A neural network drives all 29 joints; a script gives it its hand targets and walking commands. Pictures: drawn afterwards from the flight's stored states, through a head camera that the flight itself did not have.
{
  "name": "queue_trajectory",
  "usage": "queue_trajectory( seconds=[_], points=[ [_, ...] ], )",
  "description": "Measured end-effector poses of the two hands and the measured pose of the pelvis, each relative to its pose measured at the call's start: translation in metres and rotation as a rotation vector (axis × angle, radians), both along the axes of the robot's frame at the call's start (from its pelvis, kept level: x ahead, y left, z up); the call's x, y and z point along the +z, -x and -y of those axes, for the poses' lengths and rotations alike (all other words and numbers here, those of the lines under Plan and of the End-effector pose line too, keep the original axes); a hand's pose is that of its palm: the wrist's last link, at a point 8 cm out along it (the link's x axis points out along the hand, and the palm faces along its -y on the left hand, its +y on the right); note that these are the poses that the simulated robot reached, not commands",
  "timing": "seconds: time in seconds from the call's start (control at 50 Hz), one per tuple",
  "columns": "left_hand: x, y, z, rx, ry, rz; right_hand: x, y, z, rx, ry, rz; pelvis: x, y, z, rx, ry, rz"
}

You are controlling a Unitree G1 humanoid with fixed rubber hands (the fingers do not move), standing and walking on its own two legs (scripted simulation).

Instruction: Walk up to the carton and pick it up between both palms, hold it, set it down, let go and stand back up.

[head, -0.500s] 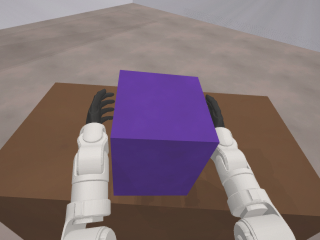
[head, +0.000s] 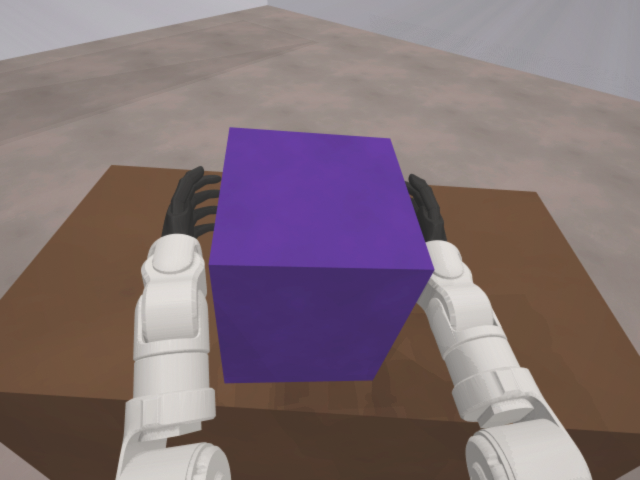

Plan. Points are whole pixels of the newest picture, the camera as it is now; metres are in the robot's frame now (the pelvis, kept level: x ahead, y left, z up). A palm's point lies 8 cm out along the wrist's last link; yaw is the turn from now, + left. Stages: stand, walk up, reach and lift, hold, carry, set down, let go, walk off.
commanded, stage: reach and lift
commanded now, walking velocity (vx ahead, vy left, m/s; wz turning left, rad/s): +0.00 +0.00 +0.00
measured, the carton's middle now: (306, 262) +0.36 -0.01 +0.11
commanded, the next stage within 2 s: hold in 0.40 s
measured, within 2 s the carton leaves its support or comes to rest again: neither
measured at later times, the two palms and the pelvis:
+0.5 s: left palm (174, 223) +0.37 +0.14 +0.19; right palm (423, 223) +0.36 -0.15 +0.17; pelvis +0.00 +0.00 +0.00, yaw +0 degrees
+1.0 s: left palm (159, 225) +0.35 +0.15 +0.20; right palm (419, 218) +0.35 -0.14 +0.18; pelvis +0.00 +0.00 +0.00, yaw +0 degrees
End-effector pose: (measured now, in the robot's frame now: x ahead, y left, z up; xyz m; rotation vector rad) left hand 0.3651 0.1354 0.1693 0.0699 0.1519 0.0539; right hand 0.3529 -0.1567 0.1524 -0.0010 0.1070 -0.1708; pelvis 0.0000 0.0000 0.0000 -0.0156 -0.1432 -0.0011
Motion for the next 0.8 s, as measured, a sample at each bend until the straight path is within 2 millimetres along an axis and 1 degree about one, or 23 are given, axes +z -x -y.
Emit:
queue_trajectory(
  seconds=[0.08,0.18,0.34,0.44,0.54,0.66,0.8],
  points=[
    [0.001,-0.003,-0.002,-0.003,0.001,-0.006,0.002,-0.002,-0.002,0.001,0.005,-0.006,0.000,0.000,-0.002,-0.002,0.000,0.000],
    [0.008,-0.002,-0.006,0.001,-0.008,0.018,0.010,-0.003,-0.006,0.004,-0.001,0.022,0.000,-0.001,-0.004,-0.003,0.001,-0.004],
    [0.010,0.000,-0.006,0.006,0.003,0.008,0.011,-0.002,-0.006,0.006,0.003,0.015,0.000,-0.001,-0.005,-0.004,0.000,0.012],
    [0.011,-0.002,-0.006,0.013,0.002,-0.004,0.012,-0.006,-0.006,0.010,-0.001,0.005,0.000,0.000,-0.004,-0.007,-0.001,0.013],
    [0.019,0.000,-0.007,0.020,-0.014,0.024,0.022,-0.007,-0.006,0.021,0.003,0.037,0.000,-0.001,-0.002,-0.005,0.000,0.011],
    [0.019,0.007,-0.010,0.026,0.004,0.022,0.024,-0.003,-0.009,0.031,-0.002,0.039,0.000,-0.001,0.000,0.004,0.000,0.024],
    [0.021,0.010,-0.013,0.029,0.005,0.012,0.025,-0.001,-0.012,0.034,0.002,0.029,0.000,0.002,0.000,0.002,-0.002,0.031]
  ],
)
